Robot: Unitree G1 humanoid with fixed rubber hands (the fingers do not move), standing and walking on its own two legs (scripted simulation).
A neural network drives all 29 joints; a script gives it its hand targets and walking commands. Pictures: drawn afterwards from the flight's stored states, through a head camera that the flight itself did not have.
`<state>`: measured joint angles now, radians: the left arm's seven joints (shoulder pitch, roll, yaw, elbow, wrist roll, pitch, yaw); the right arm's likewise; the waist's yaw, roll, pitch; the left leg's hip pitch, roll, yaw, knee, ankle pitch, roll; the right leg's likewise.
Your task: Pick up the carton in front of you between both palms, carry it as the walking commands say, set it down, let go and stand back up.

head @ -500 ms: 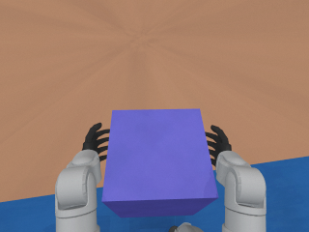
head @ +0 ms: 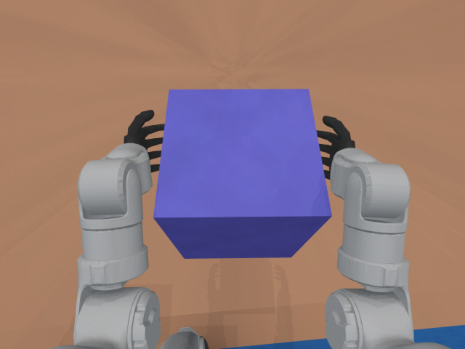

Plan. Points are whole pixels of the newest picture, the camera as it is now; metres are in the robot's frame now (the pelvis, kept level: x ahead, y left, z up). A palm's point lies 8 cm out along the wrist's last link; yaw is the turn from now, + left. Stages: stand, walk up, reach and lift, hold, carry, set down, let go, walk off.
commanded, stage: carry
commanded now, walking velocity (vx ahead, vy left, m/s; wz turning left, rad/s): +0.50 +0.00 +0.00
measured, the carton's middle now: (238, 184) +0.36 +0.01 +0.09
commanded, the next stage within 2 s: none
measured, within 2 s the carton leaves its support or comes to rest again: neither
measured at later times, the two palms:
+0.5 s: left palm (176, 51) +0.73 +0.16 +0.14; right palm (300, 54) +0.72 -0.14 +0.14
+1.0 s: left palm out of the picture +1.05 +0.17 +0.21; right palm out of the picture +1.02 -0.13 +0.20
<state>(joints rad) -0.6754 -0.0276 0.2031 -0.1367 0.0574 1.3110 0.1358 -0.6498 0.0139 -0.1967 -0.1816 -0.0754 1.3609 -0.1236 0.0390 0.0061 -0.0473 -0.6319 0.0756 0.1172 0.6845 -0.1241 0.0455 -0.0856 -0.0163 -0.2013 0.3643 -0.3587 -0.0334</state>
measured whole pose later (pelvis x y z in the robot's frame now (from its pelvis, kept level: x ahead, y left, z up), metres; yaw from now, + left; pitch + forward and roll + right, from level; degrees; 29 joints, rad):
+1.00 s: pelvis +0.66 +0.05 +0.06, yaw +0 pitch +5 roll +1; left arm -0.84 0.02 0.28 0.12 0.07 1.31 0.10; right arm -0.80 0.01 -0.23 0.08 -0.08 1.34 -0.13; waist -0.09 0.00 0.00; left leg -0.44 -0.04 0.12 0.62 -0.42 0.08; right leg -0.51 0.01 0.00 1.32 -0.46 -0.04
